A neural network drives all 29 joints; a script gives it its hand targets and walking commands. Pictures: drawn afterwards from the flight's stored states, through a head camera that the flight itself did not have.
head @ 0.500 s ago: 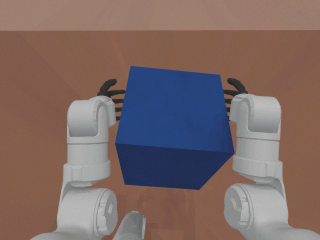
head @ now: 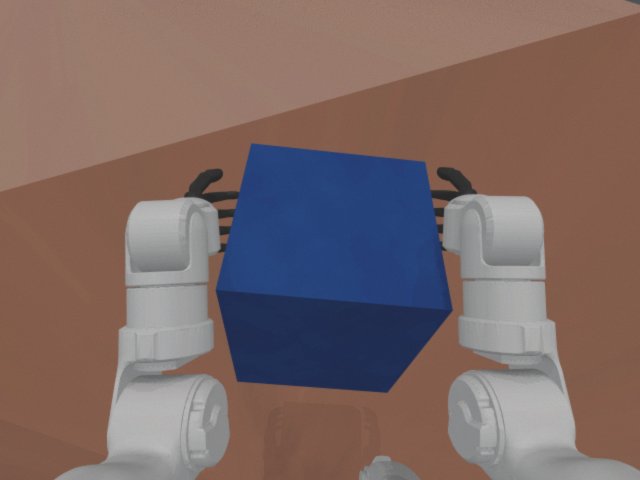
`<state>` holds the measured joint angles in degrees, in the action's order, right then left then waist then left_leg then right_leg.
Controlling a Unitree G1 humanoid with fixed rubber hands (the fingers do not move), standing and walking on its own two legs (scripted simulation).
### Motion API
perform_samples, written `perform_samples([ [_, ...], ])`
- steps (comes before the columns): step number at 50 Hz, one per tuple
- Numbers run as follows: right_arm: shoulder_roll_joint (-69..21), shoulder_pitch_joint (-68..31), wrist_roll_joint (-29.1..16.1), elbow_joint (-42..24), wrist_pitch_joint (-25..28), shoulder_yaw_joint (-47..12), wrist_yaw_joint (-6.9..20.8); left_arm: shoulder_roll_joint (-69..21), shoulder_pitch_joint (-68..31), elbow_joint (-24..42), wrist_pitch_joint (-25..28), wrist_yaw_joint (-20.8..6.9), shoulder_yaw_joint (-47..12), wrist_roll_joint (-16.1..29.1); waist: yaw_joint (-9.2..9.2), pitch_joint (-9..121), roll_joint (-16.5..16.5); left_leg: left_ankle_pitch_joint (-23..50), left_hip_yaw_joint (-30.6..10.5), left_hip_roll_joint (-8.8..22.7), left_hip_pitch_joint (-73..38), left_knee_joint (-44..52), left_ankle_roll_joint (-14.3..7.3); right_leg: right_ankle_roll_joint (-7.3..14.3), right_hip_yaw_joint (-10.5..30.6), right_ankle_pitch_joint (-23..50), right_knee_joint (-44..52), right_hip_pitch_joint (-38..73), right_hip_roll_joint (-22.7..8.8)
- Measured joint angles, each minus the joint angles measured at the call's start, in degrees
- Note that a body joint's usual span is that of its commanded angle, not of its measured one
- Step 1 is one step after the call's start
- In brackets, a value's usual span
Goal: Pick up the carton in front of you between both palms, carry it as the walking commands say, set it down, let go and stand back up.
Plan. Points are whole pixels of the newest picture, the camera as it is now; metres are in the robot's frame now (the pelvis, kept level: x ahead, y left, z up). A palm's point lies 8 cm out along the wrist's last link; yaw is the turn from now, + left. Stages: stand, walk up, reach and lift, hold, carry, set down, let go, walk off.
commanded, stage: carry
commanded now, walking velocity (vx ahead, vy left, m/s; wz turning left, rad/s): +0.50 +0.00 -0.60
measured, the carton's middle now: (325, 278) +0.37 -0.01 +0.07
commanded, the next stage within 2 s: none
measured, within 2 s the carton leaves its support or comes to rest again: neither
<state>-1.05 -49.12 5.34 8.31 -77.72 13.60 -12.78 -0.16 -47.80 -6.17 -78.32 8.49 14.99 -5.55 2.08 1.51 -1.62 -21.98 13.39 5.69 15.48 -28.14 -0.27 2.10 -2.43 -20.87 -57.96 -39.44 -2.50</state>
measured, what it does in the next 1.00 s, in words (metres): climbs: right foot, then left foot 0.05 m higher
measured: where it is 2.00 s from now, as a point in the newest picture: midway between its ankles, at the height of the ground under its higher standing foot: (300, 224)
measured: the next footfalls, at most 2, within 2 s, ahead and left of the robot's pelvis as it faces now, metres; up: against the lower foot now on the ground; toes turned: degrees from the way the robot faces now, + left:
right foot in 0.12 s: +0.24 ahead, -0.12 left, +0.01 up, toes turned -12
left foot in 0.64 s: +0.58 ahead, +0.03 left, +0.05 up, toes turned +13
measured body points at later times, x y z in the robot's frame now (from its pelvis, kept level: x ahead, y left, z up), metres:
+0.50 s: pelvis +0.28 -0.05 +0.02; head +0.31 -0.08 +0.46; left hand +0.66 +0.10 +0.19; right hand +0.69 -0.20 +0.19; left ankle +0.42 +0.08 -0.61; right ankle +0.19 -0.11 -0.73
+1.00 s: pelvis +0.60 -0.05 +0.05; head +0.63 -0.06 +0.50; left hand +0.96 +0.16 +0.22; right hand +1.01 -0.13 +0.23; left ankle +0.54 +0.02 -0.68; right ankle +0.79 -0.15 -0.64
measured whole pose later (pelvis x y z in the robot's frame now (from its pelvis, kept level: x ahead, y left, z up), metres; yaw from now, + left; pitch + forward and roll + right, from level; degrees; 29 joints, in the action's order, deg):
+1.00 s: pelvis +0.60 -0.05 +0.05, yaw +11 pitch +3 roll +1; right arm -1.2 -54.0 6.9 8.8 -77.8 14.8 -11.9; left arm -1.3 -49.8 -2.8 -79.5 8.7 17.7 -7.1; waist 2.0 0.2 0.4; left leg -25.2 3.5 -4.2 12.9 -28.2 -6.2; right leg -0.1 -1.2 -14.5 -43.9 -40.6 -4.4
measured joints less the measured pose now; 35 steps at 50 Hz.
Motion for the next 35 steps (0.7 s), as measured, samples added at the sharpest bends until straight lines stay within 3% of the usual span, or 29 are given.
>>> perform_samples([
  [5,0.47,-1.96,0.81,-2.13,-1.17,0.61,0.49,0.28,-2.29,0.89,-0.31,0.02,-0.04,0.29,-1.95,0.41,1.8,-5.75,3.0,3.88,-6.66,-0.68,3.47,1.07,-4.7,4.54,18.84,5.28,0.59],
  [7,1.67,-3.21,1.1,-1.56,-1.77,1.26,1.18,0.04,-4.26,-1.12,-0.02,0.15,-0.38,0.12,-2.81,0.8,3.04,-10.13,2.12,7.04,-5.81,-9.57,3.94,0.91,-6.97,7.4,23.65,9.88,2.18],
  [8,2.47,-3.34,0.98,-0.96,-1.63,1.51,1.63,-0.43,-4.58,-2.09,0.54,0.29,-0.79,-0.13,-3.36,0.89,3.56,-11.29,-0.82,7.38,-3.52,-16.71,3.85,0.3,-7.33,6.48,21.46,9.93,2.68],
  [11,3.65,-2.78,0.95,2.4,-1.51,2.46,2.97,-2.34,-2.95,-3.62,0.33,1.07,-1.69,-1.17,-3.45,0.65,3.24,-10.42,-9.27,1.85,6.92,-38.9,1.89,-0.31,-7.4,2.01,21.12,12.89,2.44],
  [14,3.88,-2.89,0.66,4.23,-2.07,1.55,3.15,-3.09,-0.58,-1.85,-1.14,1.41,-1.32,-1.31,-2.5,-0.73,3.62,-5.29,-10.35,-1.31,16.39,-47.14,-0.36,-0.98,-7.94,1.7,25.89,17.91,2.02],
  [22,3.92,-5.32,-0.33,-0.22,-1.91,-0.31,2.59,-3.87,-0.53,6.38,-1.59,2.09,1.4,-1.38,-1.57,-3.44,4.64,3.39,-9.56,-1.06,34.17,-47.33,-2.65,-1.93,-10.67,-1.7,35.31,31.14,1.83],
  [28,3.83,-7.33,0.28,3.51,-1.7,0.02,2.38,-3.33,-1.73,3.69,-1.77,1.61,2.5,-1.53,-1.99,-1.21,3.65,8.46,-4.49,-3.79,31.71,-27.56,-5.38,-3.92,-12.88,-7.06,38.95,41.01,0.41],
  [30,3.56,-7.52,0.6,5.57,-1.26,-0.06,2.36,-3.02,-1.43,2.31,-1.75,1.19,2.65,-1.7,-0.78,-1.14,3.57,8.01,-2.28,-6.64,26.16,-19.81,-6.66,-4.54,-14.03,-8.86,34.29,42.88,-0.62],
  [32,3.02,-6.97,0.31,7.0,-0.81,-0.97,1.66,-2.4,-0.49,1.49,-1.86,0.72,2.64,-1.81,1.2,-1.5,3.18,8.02,-1.31,-9.68,17.86,-11.7,-8.7,-4.44,-13.77,-6.85,19.69,40.71,-2.87],
  [33,2.77,-6.99,0.11,7.38,-0.38,-1.27,1.23,-1.81,-0.59,0.96,-1.63,0.47,2.76,-1.52,2.3,-1.94,2.34,6.09,-1.47,-10.73,17.19,-12.87,-10.17,-4.43,-10.15,-5.74,8.08,36.43,-3.17],
  [35,2.34,-6.86,-0.68,8.5,0.37,-1.84,-0.11,-1.14,-0.53,-0.45,-0.97,-0.18,3.46,-1.38,3.88,-2.94,1.77,3.25,-2.37,-12.0,15.91,-14.34,-11.62,-3.94,-1.48,-6.65,-13.89,26.01,-0.25],
])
